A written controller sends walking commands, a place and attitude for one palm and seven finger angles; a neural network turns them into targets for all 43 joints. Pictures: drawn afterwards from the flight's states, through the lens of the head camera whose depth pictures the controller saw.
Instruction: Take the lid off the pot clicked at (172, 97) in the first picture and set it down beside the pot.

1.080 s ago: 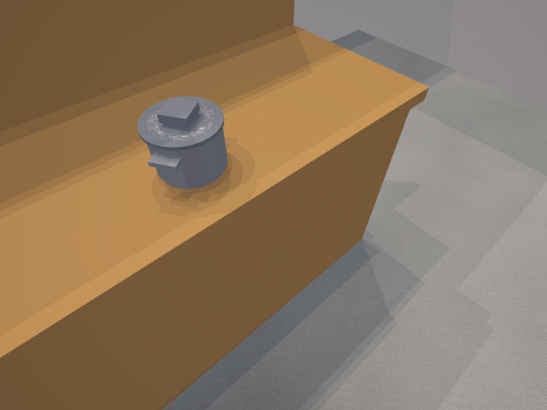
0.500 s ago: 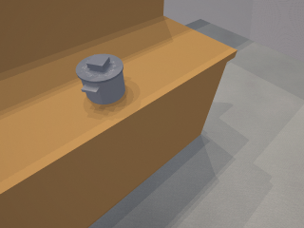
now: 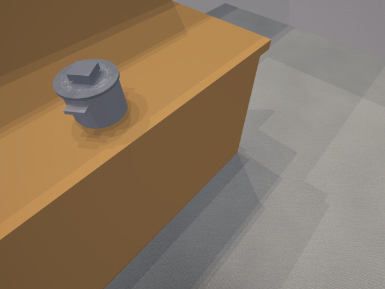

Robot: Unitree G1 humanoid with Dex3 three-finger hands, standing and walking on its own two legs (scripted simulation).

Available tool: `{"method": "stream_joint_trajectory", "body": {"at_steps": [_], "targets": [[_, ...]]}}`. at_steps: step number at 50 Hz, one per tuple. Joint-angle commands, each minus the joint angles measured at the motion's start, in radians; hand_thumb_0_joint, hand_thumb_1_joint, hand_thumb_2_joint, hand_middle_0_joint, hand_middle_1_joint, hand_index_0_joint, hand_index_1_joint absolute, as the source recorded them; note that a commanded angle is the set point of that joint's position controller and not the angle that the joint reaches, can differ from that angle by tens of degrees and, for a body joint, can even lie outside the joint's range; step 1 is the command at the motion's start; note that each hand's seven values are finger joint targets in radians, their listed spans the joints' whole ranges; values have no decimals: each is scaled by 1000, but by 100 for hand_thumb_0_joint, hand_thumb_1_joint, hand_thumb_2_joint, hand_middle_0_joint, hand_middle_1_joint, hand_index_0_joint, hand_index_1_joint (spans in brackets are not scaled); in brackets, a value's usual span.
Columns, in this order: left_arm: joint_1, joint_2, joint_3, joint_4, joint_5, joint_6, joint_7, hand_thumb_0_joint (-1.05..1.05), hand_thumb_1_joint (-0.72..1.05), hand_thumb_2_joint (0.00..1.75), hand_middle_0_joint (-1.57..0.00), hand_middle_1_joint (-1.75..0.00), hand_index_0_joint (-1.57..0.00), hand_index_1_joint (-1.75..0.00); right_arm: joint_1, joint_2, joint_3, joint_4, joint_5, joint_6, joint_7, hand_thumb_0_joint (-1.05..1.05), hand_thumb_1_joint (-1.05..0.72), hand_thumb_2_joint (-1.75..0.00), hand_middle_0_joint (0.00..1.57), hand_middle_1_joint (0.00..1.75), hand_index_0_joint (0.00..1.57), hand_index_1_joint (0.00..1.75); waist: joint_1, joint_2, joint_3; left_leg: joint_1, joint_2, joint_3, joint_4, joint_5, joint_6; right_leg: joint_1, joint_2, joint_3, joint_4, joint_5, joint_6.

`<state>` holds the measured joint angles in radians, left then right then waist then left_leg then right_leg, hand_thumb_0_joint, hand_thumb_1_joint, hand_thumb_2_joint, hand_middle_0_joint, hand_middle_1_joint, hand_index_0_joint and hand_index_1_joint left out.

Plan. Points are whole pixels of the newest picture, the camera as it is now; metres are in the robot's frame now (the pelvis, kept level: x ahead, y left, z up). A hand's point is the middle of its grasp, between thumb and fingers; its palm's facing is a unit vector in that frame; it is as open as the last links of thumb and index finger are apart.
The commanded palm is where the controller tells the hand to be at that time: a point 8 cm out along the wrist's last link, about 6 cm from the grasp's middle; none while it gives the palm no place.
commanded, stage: walk to a spot facing it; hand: left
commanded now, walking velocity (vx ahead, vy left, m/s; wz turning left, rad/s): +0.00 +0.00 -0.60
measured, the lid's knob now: (83, 71) +0.55 +0.30 +0.14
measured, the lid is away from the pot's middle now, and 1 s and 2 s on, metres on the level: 0.00 0.00 0.00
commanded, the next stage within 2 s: none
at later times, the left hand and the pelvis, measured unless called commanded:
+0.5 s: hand (116, 278) +0.16 +0.20 -0.14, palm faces -0.26 -0.94 -0.24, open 7.4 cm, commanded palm none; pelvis -0.01 +0.01 +0.01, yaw -18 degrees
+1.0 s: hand (164, 257) +0.21 +0.09 -0.17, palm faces -0.58 -0.79 -0.20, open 7.4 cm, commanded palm none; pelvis +0.02 -0.02 +0.00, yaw -37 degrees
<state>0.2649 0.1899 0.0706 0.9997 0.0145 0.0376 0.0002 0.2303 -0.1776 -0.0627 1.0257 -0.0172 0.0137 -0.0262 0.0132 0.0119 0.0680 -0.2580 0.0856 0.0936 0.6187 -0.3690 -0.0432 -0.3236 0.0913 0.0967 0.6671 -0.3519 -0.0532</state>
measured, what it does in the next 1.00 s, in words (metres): steps on the spot, turning right: left foot, then right foot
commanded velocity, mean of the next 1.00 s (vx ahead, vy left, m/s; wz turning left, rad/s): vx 0.00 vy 0.00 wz -0.60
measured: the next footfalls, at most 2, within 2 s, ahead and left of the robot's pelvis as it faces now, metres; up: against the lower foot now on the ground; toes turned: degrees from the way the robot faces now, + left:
left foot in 0.26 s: +0.04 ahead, +0.15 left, +0.00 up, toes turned -12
right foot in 0.60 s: +0.00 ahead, -0.15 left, +0.00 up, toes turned -25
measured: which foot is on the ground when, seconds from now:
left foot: down 0.00-0.00, up 0.02-0.24, down 0.26-0.60, up 0.62-0.92, down 0.94-1.00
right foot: down 0.00-0.26, up 0.28-0.58, down 0.60-0.94, up 0.96-1.00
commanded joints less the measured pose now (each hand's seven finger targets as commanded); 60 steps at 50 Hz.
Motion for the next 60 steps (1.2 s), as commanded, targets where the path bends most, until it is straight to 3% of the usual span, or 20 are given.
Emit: {"method": "stream_joint_trajectory", "body": {"at_steps": [1,6,11,13,14,19,23,27,28,29,30,31,34,44,46,47,48,53,58,60], "targets": [[136,213,52,-69,3,-26,24,0,90,90,-20,-30,-20,-30,-88,-99,-19,-145,5,-9,-13,0,-90,-90,20,30,20,30,77,-237,-86,-260,-72,-68,311,-190,13,222,-314,496,-261,575,-173],[19,203,49,-145,13,-20,37,0,90,90,-20,-30,-20,-30,-84,-91,-11,-196,14,-17,-11,0,-90,-90,20,30,20,30,19,-121,-144,-173,-68,-155,236,-155,18,175,-263,424,-189,698,-171],[-55,208,41,-189,2,-8,16,0,90,90,-20,-30,-20,-30,11,-122,-13,-206,20,-23,-15,0,-90,-90,20,30,20,30,-42,-125,-146,198,-86,-136,-172,110,31,-73,-139,361,-159,395,-45],[-69,134,26,-237,-3,-15,-4,0,90,90,-20,-30,-20,-30,44,-264,-39,-226,3,-34,-14,0,-90,-90,20,30,20,30,-60,230,-125,325,294,-522,-357,198,178,-337,43,78,154,-164,53],[-91,164,34,-251,6,-20,-9,0,90,90,-20,-30,-20,-30,38,-266,-37,-239,-2,-29,-9,0,-90,-90,20,30,20,30,-61,161,-73,186,369,-528,-360,269,245,-318,-20,20,354,-213,80],[-81,143,26,-232,0,4,-36,0,90,90,-20,-30,-20,-30,-68,-204,-9,-260,-5,-38,-7,0,-90,-90,20,30,20,30,5,148,-65,135,202,-184,-282,502,191,-286,-113,-39,469,-74,114],[-151,126,9,-259,0,7,-48,0,90,90,-20,-30,-20,-30,4,-238,-22,-237,-8,-32,2,0,-90,-90,20,30,20,30,-39,178,-69,154,207,-94,-254,542,180,-180,-127,-127,203,-69,111],[-109,147,13,-238,0,-13,-49,0,90,90,-20,-30,-20,-30,34,-272,-41,-216,-8,-24,6,0,-90,-90,20,30,20,30,-27,146,-106,139,206,-34,-98,569,121,12,-84,-186,-78,31,73],[-43,171,22,-214,2,-21,-46,0,90,90,-20,-30,-20,-30,38,-267,-43,-214,-5,-23,8,0,-90,-90,20,30,20,30,10,91,-134,75,169,12,33,522,78,145,-78,-184,-191,139,58],[55,289,47,-189,11,-36,-32,0,90,90,-20,-30,-20,-30,53,-208,-27,-232,4,-20,14,0,-90,-90,20,30,20,30,55,-172,-198,-176,93,86,282,220,15,396,-270,75,-258,361,-25],[127,372,68,-173,-1,-31,-16,0,90,90,-20,-30,-20,-30,-32,-164,-10,-283,2,-14,13,0,-90,-90,20,30,20,30,101,-331,-198,-373,-14,29,501,-294,-18,416,-479,361,-289,674,-141],[136,341,66,-170,-6,-24,2,0,90,90,-20,-30,-20,-30,-79,-180,-9,-284,5,-6,1,0,-90,-90,20,30,20,30,115,-243,-208,-384,11,-96,560,-260,-2,398,-445,330,-257,637,-177],[-36,257,40,-217,4,-13,11,0,90,90,-20,-30,-20,-30,-66,-171,-8,-249,-1,-4,5,0,-90,-90,20,30,20,30,21,-194,-135,-300,20,-96,503,-131,-20,201,-326,218,-235,539,-154],[-96,253,40,-229,3,-5,2,0,90,90,-20,-30,-20,-30,37,-135,-6,-230,14,-16,-3,0,-90,-90,20,30,20,30,-34,-148,-120,-11,-77,-69,14,42,-8,22,-250,315,-219,416,-101],[-109,195,31,-248,-3,0,-1,0,90,90,-20,-30,-20,-30,113,-186,-15,-219,11,-31,-10,0,-90,-90,20,30,20,30,-71,-2,-139,192,38,-200,-242,87,37,-139,-130,233,-76,207,-22],[-88,141,20,-264,-10,1,-13,0,90,90,-20,-30,-20,-30,116,-282,-30,-233,-2,-34,-10,0,-90,-90,20,30,20,30,-66,277,-122,234,281,-484,-369,93,141,-286,18,50,139,-141,48],[-104,169,27,-271,1,-5,-18,0,90,90,-20,-30,-20,-30,114,-291,-29,-247,-3,-32,-7,0,-90,-90,20,30,20,30,-69,228,-79,108,388,-564,-401,84,229,-271,-28,-16,344,-246,69],[-88,138,28,-220,5,8,-42,0,90,90,-20,-30,-20,-30,3,-196,-6,-246,-4,-44,-11,0,-90,-90,20,30,20,30,-10,142,-90,122,202,-170,-312,406,172,-253,-109,-60,484,-57,117],[-169,105,12,-242,0,6,-45,0,90,90,-20,-30,-20,-30,86,-229,-32,-201,-7,-37,-2,0,-90,-90,20,30,20,30,-61,165,-102,186,238,-76,-246,568,185,-154,-126,-141,179,-103,113],[-165,102,10,-243,1,-3,-50,0,90,90,-20,-30,-20,-30,99,-249,-41,-191,-11,-37,4,0,-90,-90,20,30,20,30,-66,172,-123,180,261,-66,-239,410,171,-90,-116,-167,71,-121,93]]}}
